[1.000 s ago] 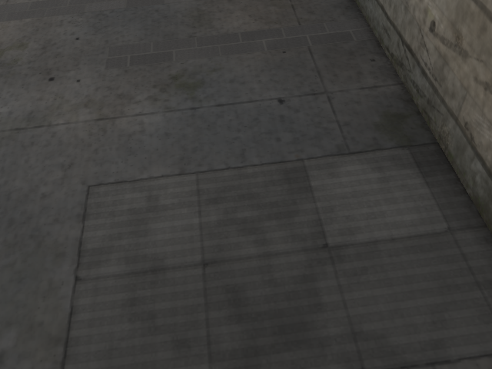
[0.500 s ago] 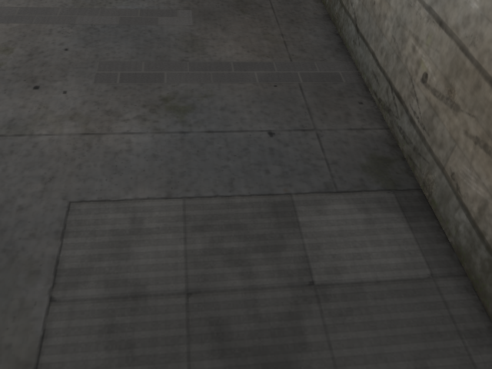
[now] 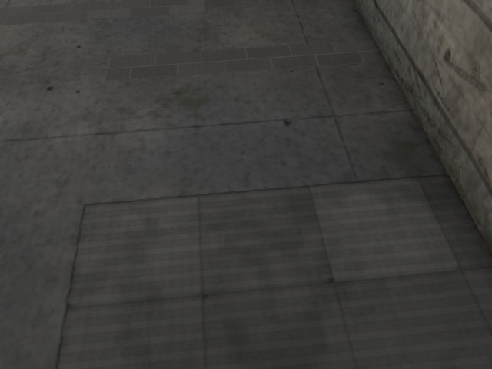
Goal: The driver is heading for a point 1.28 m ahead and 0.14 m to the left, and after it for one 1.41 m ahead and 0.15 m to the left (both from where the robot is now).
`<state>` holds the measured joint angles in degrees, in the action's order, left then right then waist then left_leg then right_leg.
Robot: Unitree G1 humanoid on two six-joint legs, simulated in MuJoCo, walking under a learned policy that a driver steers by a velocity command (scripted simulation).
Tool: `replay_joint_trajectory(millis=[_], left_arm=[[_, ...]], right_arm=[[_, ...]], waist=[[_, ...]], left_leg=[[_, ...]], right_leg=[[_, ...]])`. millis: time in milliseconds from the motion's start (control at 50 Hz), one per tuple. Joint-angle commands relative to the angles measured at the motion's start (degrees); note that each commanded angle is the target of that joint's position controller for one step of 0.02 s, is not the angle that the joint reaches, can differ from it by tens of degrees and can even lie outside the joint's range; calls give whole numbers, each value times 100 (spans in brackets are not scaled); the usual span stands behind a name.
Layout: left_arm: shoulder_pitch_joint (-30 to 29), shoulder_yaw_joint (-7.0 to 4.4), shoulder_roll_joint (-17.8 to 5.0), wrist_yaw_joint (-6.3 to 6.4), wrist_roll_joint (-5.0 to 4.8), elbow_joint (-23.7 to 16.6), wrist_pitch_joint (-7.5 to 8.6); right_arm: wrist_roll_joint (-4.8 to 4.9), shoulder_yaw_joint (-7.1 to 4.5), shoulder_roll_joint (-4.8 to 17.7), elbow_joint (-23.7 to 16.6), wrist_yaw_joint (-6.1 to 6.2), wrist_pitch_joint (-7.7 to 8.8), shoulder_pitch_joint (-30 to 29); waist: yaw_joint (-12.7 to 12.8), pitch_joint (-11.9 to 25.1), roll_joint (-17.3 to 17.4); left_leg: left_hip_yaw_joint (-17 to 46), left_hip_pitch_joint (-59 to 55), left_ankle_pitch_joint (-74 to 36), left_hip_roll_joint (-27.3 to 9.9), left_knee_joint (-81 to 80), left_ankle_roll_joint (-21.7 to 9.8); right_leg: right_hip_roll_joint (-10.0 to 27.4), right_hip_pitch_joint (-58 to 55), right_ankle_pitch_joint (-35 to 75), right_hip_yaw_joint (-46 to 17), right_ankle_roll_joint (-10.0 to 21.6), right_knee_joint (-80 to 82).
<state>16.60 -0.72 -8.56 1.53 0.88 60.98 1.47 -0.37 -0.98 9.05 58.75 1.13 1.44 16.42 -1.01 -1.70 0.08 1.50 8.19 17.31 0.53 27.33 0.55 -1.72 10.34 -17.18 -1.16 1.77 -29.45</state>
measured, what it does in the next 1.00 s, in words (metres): steps on the spot: left foot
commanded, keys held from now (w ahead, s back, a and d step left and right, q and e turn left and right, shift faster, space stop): no key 0.58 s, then w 0.42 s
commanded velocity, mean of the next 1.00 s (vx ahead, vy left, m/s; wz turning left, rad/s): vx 0.11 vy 0.00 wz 0.00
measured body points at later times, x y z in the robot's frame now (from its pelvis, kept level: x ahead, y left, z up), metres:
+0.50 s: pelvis +0.00 -0.02 +0.00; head +0.00 -0.03 +0.45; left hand +0.01 +0.19 -0.16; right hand -0.01 -0.23 -0.16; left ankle -0.03 +0.13 -0.74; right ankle -0.01 -0.10 -0.74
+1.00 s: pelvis +0.08 +0.03 -0.01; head +0.08 +0.05 +0.44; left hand -0.02 +0.25 -0.18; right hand +0.16 -0.21 -0.14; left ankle +0.11 +0.10 -0.74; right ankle -0.01 -0.09 -0.70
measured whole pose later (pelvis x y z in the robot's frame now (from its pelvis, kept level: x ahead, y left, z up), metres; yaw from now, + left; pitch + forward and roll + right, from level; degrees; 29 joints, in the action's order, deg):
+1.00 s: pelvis +0.08 +0.03 -0.01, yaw +0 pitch +0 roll +0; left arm 27.7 -3.3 -10.3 0.6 2.1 64.9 2.3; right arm -1.4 -2.5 9.1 56.3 0.2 4.6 12.3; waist 0.7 0.2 -3.2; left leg -4.2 19.4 15.8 2.5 35.5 -4.2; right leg -1.5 14.7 -28.5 -1.6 5.8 -49.6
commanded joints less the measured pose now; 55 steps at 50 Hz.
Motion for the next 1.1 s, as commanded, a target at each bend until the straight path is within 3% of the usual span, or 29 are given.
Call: replay_joint_trajectory(millis=[20,380,400,580,600,640,680,720,740,760,780,820,840,880,920,940,960,980,1000,1020,1040,1060,1080,1100], left_arm=[[278,-88,-460,21,6,-57,36],[330,-118,-345,23,6,133,23],[360,-113,-336,35,17,202,19],[410,-95,-293,43,3,312,16],[404,-116,-356,18,22,265,19],[532,-211,-584,-2,9,246,-34],[1111,-327,-815,-20,21,308,-100],[1619,-339,-782,-36,116,403,-72],[1605,-345,-794,-24,152,386,-37],[1492,-347,-798,-17,153,342,3],[1369,-338,-730,1,136,341,24],[1113,-316,-656,13,117,249,78],[967,-306,-645,-5,83,151,110],[783,-326,-749,9,12,101,111],[611,-338,-743,20,38,17,128],[574,-311,-630,2,94,-13,196],[615,-200,-168,-40,103,-95,283],[600,-271,-347,-130,85,-257,293],[309,-329,-674,-207,261,-298,237],[200,-310,-576,-263,240,-322,206],[297,-271,-387,-280,158,-258,195],[421,-278,-349,-285,176,-168,166],[532,-267,-301,-297,207,-80,124],[489,-273,-362,-291,169,-98,95]], right_arm=[[-1,-71,364,30,21,11,386],[-16,-26,244,500,54,-17,411],[-56,-35,261,531,53,-35,431],[-37,-24,180,650,63,-50,510],[-54,13,64,703,69,-46,545],[-115,-1,78,630,63,-38,479],[-186,-19,106,353,32,-18,63],[-212,-55,138,-17,-30,54,-525],[-205,-59,99,-144,-62,104,-635],[-191,-55,67,-234,-90,158,-692],[-180,-91,172,-323,-123,200,-750],[-144,-91,136,-351,-183,240,-693],[-74,-80,78,-365,-192,258,-650],[-54,-104,130,-301,-207,216,-256],[-40,-188,250,-10,-157,207,533],[-60,-255,406,137,-108,255,1088],[-172,-337,818,241,-50,342,1874],[-124,-440,1329,356,-37,244,2299],[-104,-389,1078,225,-29,157,1735],[-108,-340,920,14,-89,150,1115],[-87,-302,796,-125,-133,184,644],[-45,-247,608,-178,-136,247,471],[-64,-208,466,-99,-124,293,548],[-51,-156,345,-19,-119,326,735]], waist=[[-43,-113,-92],[1,-320,-53],[0,-316,-39],[2,-364,-53],[29,-368,-68],[139,-421,-386],[474,-699,-622],[752,-1068,-682],[697,-1125,-676],[617,-1104,-638],[534,-972,-686],[368,-716,-658],[287,-597,-682],[-20,-486,-648],[-428,-439,-293],[-679,-360,-9],[-920,-20,1140],[-884,59,1811],[-603,-513,943],[-314,-739,499],[-31,-767,302],[147,-690,308],[208,-615,386],[251,-558,386]], left_leg=[[401,188,-1139,-500,-359,-174],[357,272,-868,-573,-506,-67],[354,243,-910,-552,-525,-58],[321,238,-850,-581,-551,-20],[270,295,-556,-522,-477,-15],[-90,681,375,-192,91,-70],[-463,1836,1107,48,993,-234],[-339,2747,1388,-104,1938,-345],[-211,3061,1255,-238,2255,-376],[-147,3173,1020,-321,2350,-389],[-128,3059,786,-312,2267,-395],[-230,2419,416,-214,1828,-382],[-326,1850,279,-127,1499,-390],[-492,575,-188,50,1058,-369],[-664,-828,-247,269,533,-287],[-418,-1552,46,104,280,-264],[1528,-2015,1645,-1232,-759,-470],[4113,-2032,3893,-2231,-1923,-925],[4121,-1368,4473,-2205,-1940,-1008],[3570,-693,3745,-1979,-1895,-943],[2768,-190,2578,-1644,-1936,-826],[2174,139,1634,-1389,-1957,-748],[1698,299,851,-1181,-1910,-746],[1366,376,-70,-1058,-1819,-761]], right_leg=[[675,-122,2067,-669,136,404],[619,-172,1541,-704,161,646],[612,-143,1538,-682,147,692],[584,-87,1212,-717,131,836],[538,-81,635,-777,138,952],[601,-64,-1104,-1133,336,1248],[1114,-338,-2875,-1989,782,1622],[1649,-351,-3297,-2902,1242,2008],[1771,-374,-3114,-3036,1389,2066],[1800,-329,-2798,-2979,1456,2078],[1739,-278,-2398,-2727,1439,2046],[1490,50,-1538,-2055,1288,1913],[1345,396,-1337,-1766,1206,1833],[1231,1299,-1337,-1389,1027,1717],[925,2225,-1589,-1033,886,1025],[661,2692,-1454,-737,792,186],[18,3085,-1315,155,551,-2056],[-395,4159,-1758,307,543,-3266],[59,4416,-1335,38,612,-4037],[286,4208,-573,-33,625,-4259],[496,3795,34,-84,511,-4018],[599,3354,377,-41,380,-3768],[606,3101,664,46,273,-3707],[572,2954,890,104,201,-3687]])
Keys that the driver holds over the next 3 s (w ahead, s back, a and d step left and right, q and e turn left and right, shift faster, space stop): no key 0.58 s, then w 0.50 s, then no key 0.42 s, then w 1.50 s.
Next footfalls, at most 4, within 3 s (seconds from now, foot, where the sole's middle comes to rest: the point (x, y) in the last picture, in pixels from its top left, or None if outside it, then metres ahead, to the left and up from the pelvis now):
0.94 left None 0.15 0.10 -0.77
1.40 right None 0.37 -0.02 -0.77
1.96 left None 0.41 0.17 -0.77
2.44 right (256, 295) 0.75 0.00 -0.77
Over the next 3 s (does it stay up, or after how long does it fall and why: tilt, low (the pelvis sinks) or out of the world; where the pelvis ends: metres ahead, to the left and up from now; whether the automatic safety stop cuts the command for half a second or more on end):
stays up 0.90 0.09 -0.02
